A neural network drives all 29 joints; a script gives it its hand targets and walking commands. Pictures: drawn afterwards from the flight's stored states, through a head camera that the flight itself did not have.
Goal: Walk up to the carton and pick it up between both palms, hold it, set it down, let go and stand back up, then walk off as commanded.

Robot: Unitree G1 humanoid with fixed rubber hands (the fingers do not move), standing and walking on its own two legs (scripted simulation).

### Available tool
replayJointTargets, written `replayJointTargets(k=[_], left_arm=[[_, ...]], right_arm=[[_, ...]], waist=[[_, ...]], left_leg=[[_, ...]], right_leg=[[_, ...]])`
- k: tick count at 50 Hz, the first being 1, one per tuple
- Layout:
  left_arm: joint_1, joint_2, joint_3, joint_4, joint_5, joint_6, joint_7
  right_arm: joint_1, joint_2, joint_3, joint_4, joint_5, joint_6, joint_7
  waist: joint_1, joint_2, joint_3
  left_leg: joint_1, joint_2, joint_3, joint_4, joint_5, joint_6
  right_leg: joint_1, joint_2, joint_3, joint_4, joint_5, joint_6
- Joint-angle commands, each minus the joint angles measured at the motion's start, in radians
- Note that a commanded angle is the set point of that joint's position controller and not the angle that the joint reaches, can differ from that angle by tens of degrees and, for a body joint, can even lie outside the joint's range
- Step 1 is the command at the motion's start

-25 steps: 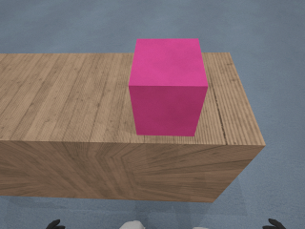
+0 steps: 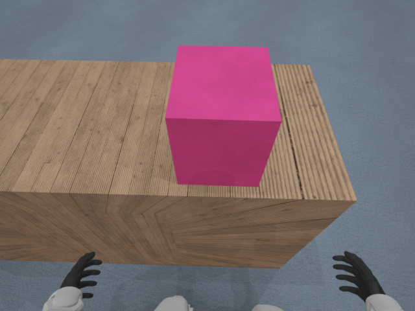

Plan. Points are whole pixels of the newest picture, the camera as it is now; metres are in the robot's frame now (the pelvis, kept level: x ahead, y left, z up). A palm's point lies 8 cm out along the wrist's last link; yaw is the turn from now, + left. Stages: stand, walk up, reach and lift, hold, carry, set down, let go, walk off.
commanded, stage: reach and lift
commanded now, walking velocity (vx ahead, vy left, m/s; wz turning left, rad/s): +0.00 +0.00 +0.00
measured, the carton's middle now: (220, 119) +0.48 +0.00 +0.06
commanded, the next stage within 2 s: none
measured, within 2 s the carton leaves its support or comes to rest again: neither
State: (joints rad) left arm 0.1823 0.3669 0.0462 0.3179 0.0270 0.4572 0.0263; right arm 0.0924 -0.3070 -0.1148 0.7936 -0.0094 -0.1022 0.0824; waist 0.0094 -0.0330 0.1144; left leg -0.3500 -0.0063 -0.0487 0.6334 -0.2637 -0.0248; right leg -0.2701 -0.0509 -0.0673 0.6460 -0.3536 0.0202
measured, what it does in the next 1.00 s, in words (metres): stands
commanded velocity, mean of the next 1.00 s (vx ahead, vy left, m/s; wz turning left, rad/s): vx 0.00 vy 0.00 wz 0.00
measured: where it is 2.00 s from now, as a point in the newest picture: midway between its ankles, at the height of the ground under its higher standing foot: outside the picture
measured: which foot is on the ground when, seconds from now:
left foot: down 0.00-1.00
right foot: down 0.00-1.00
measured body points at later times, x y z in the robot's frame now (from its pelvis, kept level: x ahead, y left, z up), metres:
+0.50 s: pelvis -0.03 -0.01 +0.01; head -0.01 +0.03 +0.46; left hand +0.16 +0.26 -0.04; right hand +0.14 -0.24 -0.02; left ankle +0.05 +0.13 -0.72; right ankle -0.01 -0.13 -0.72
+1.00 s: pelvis -0.02 -0.02 +0.01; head +0.01 -0.02 +0.46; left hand +0.20 +0.23 +0.04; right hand +0.19 -0.22 +0.03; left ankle +0.05 +0.13 -0.72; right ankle -0.01 -0.13 -0.72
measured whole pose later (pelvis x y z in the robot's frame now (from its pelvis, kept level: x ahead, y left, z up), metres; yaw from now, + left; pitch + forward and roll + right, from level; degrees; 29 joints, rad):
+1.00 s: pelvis -0.02 -0.02 +0.01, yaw +0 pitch +0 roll +1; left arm 0.29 0.37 0.05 -0.10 -0.26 0.28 0.04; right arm 0.35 -0.13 0.00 -0.13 0.10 0.13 -0.08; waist 0.01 -0.02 0.05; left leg -0.28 0.00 -0.04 0.39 -0.11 -0.03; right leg -0.26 -0.05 -0.06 0.52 -0.26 0.00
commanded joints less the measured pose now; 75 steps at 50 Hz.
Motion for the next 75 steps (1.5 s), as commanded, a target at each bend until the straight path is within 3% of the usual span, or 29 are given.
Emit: replayJointTargets(k=[1, 3, 6, 11, 14, 19, 24, 25, 32, 35, 37, 39, 42, 45, 52, 57, 63, 67, 72, 75], left_arm=[[0.022, 0.111, 0.103, -0.228, -0.008, -0.092, 0.007], [0.036, 0.119, 0.104, -0.247, -0.037, -0.143, 0.005], [0.055, 0.133, 0.105, -0.263, -0.072, -0.197, 0.002], [0.081, 0.159, 0.100, -0.264, -0.103, -0.230, -0.007], [0.080, 0.164, 0.100, -0.291, -0.119, -0.219, -0.004], [0.048, 0.168, 0.102, -0.364, -0.148, -0.192, 0.000], [0.023, 0.161, 0.084, -0.477, -0.158, -0.147, 0.018], [0.021, 0.155, 0.083, -0.496, -0.158, -0.139, 0.023], [0.017, 0.106, 0.041, -0.600, -0.173, -0.120, 0.058], [0.015, 0.061, 0.008, -0.636, -0.178, -0.127, 0.067], [0.017, 0.046, -0.001, -0.635, -0.194, -0.144, 0.066], [0.040, 0.048, 0.000, -0.657, -0.218, -0.168, 0.057], [0.047, 0.092, 0.024, -0.654, -0.286, -0.198, 0.038], [0.034, 0.110, 0.038, -0.624, -0.306, -0.209, 0.015], [0.019, 0.125, 0.057, -0.695, -0.334, -0.254, -0.006], [0.051, 0.113, 0.066, -0.734, -0.336, -0.279, -0.018], [0.047, 0.082, 0.049, -0.810, -0.336, -0.296, -0.011], [-0.017, 0.070, 0.046, -0.798, -0.332, -0.271, -0.011], [-0.154, 0.062, 0.024, -0.812, -0.345, -0.215, 0.015], [-0.228, 0.053, 0.017, -0.788, -0.358, -0.171, 0.029]], right_arm=[[0.082, -0.166, -0.022, -0.184, 0.035, -0.054, -0.028], [0.116, -0.132, -0.008, -0.243, 0.039, -0.073, -0.039], [0.165, -0.077, 0.012, -0.307, 0.041, -0.084, -0.057], [0.217, -0.010, 0.026, -0.420, 0.035, -0.060, -0.088], [0.231, 0.018, 0.026, -0.483, 0.043, -0.031, -0.098], [0.233, 0.048, 0.037, -0.632, 0.055, 0.022, -0.124], [0.233, 0.052, 0.038, -0.735, 0.088, 0.087, -0.131], [0.228, 0.050, 0.037, -0.754, 0.096, 0.098, -0.129], [0.221, 0.030, 0.007, -0.828, 0.131, 0.145, -0.111], [0.202, 0.013, -0.001, -0.878, 0.140, 0.161, -0.099], [0.180, 0.011, 0.000, -0.922, 0.140, 0.171, -0.092], [0.217, 0.039, 0.019, -0.966, 0.137, 0.167, -0.099], [0.257, 0.125, 0.061, -1.033, 0.116, 0.170, -0.128], [0.253, 0.134, 0.111, -1.080, 0.127, 0.193, -0.156], [0.263, 0.150, 0.157, -1.168, 0.154, 0.202, -0.195], [0.282, 0.156, 0.169, -1.224, 0.181, 0.186, -0.211], [0.267, 0.157, 0.172, -1.283, 0.213, 0.172, -0.216], [0.217, 0.145, 0.159, -1.255, 0.222, 0.200, -0.214], [0.065, 0.106, 0.110, -1.249, 0.221, 0.235, -0.209], [-0.030, 0.093, 0.082, -1.233, 0.214, 0.255, -0.209]], waist=[[0.006, -0.010, -0.348], [0.011, -0.043, -0.366], [0.008, -0.046, -0.342], [0.019, -0.027, -0.261], [0.022, 0.015, -0.222], [0.025, -0.046, -0.187], [0.015, 0.014, -0.192], [0.025, 0.031, -0.188], [-0.005, 0.126, -0.203], [-0.017, 0.213, -0.225], [-0.013, 0.261, -0.254], [-0.008, 0.198, -0.273], [0.016, 0.023, -0.274], [0.023, -0.029, -0.259], [0.027, -0.014, -0.298], [0.030, -0.011, -0.323], [0.040, 0.048, -0.348], [0.036, 0.070, -0.311], [0.026, 0.112, -0.296], [0.020, 0.107, -0.306]], left_leg=[[0.365, 0.008, 0.096, -0.140, 0.405, -0.043], [0.373, -0.001, 0.109, -0.164, 0.383, -0.031], [0.360, -0.011, 0.125, -0.203, 0.320, -0.020], [0.332, -0.021, 0.149, -0.273, 0.187, -0.001], [0.345, -0.015, 0.158, -0.301, 0.115, 0.003], [0.500, -0.036, 0.145, -0.243, 0.060, 0.008], [0.709, -0.037, 0.104, -0.177, 0.057, -0.004], [0.722, -0.034, 0.098, -0.181, 0.049, -0.008], [0.633, 0.007, 0.052, -0.260, -0.087, -0.011], [0.359, 0.070, 0.051, -0.381, -0.211, 0.012], [0.131, 0.095, 0.080, -0.478, -0.218, 0.038], [0.140, 0.077, 0.106, -0.451, -0.109, 0.039], [0.353, 0.010, 0.143, -0.353, 0.066, 0.015], [0.393, 0.001, 0.140, -0.336, 0.087, 0.021], [0.375, 0.005, 0.120, -0.330, 0.182, 0.030], [0.407, 0.008, 0.110, -0.313, 0.256, 0.028], [0.433, 0.016, 0.097, -0.303, 0.323, 0.014], [0.435, 0.024, 0.088, -0.316, 0.257, 0.011], [0.398, 0.036, 0.067, -0.350, 0.083, 0.014], [0.374, 0.042, 0.062, -0.359, 0.009, 0.019]], right_leg=[[0.117, 0.079, 0.007, -0.221, 0.450, -0.014], [0.139, 0.076, 0.020, -0.239, 0.465, -0.003], [0.147, 0.067, 0.037, -0.268, 0.421, 0.002], [0.133, 0.054, 0.063, -0.323, 0.282, 0.000], [0.099, 0.041, 0.062, -0.355, 0.153, -0.013], [-0.135, -0.037, 0.094, -0.428, -0.067, -0.065], [-0.359, -0.090, 0.109, -0.472, -0.191, -0.131], [-0.370, -0.090, 0.105, -0.471, -0.191, -0.135], [-0.264, -0.038, 0.076, -0.410, -0.100, -0.108], [0.033, 0.059, 0.045, -0.313, 0.066, -0.057], [0.290, 0.122, 0.030, -0.239, 0.170, -0.005], [0.308, 0.108, 0.048, -0.263, 0.203, -0.002], [0.085, 0.045, 0.088, -0.372, 0.105, -0.014], [0.032, 0.027, 0.097, -0.392, 0.087, -0.018], [0.096, 0.029, 0.104, -0.370, 0.210, 0.009], [0.107, 0.039, 0.099, -0.369, 0.274, 0.007], [0.090, 0.055, 0.098, -0.369, 0.271, -0.006], [0.053, 0.058, 0.097, -0.383, 0.183, -0.020], [0.021, 0.061, 0.104, -0.373, 0.063, -0.035], [0.018, 0.063, 0.103, -0.360, 0.042, -0.034]])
